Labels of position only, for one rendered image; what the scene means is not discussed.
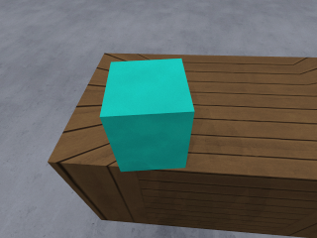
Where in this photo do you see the pedestal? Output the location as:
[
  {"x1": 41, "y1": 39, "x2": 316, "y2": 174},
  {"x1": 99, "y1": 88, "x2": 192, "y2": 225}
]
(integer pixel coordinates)
[{"x1": 48, "y1": 53, "x2": 317, "y2": 238}]

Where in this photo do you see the carton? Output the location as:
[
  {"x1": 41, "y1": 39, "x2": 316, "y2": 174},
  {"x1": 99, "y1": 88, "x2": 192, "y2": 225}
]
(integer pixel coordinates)
[{"x1": 99, "y1": 59, "x2": 195, "y2": 172}]

